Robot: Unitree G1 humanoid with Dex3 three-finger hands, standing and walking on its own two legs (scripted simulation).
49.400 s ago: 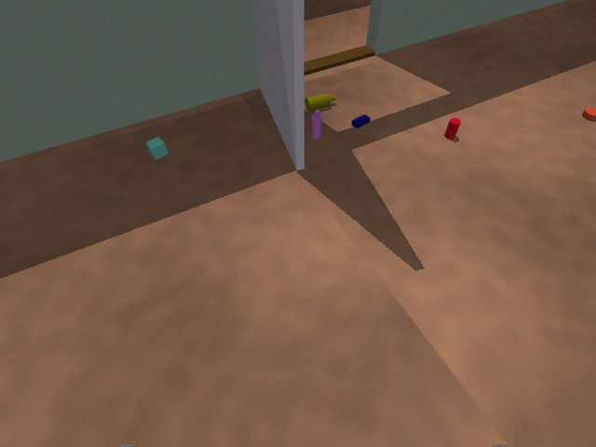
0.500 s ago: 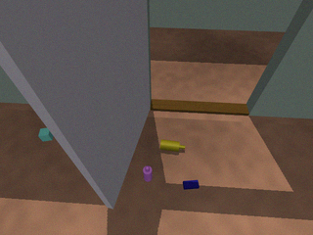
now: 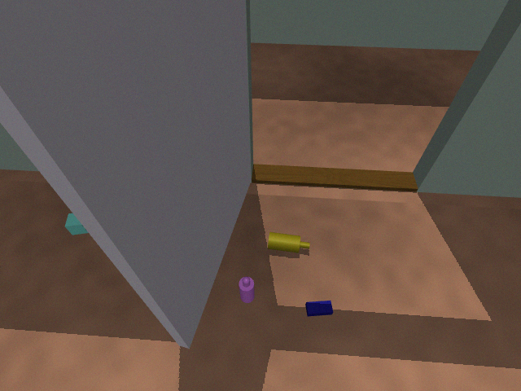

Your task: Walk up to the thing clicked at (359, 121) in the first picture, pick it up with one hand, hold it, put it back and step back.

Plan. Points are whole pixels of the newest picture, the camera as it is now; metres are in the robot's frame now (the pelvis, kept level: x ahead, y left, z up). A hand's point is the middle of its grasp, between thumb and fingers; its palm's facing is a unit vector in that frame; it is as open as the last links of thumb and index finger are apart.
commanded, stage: stand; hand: right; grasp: from above
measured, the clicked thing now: (319, 308) +0.48 -0.22 -0.77
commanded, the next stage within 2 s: step back in 0.60 s
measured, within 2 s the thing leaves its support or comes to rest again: neither
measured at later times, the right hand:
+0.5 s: hand out of the picture +0.07 -0.25 -0.16, palm faces +0.00 +0.94 -0.34, open 7.4 cm
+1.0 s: hand out of the picture +0.09 -0.31 -0.18, palm faces -0.02 +0.93 -0.37, open 7.4 cm
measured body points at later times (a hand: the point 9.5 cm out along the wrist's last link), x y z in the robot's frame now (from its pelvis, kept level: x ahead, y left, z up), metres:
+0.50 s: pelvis +0.00 +0.00 +0.00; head +0.01 +0.01 +0.45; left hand +0.07 +0.30 -0.14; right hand +0.07 -0.29 -0.13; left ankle -0.01 +0.12 -0.75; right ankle +0.00 -0.13 -0.75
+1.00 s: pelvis -0.06 -0.04 -0.02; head +0.02 -0.07 +0.42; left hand +0.00 +0.28 -0.13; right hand +0.09 -0.36 -0.16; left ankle -0.05 +0.11 -0.69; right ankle -0.05 -0.14 -0.75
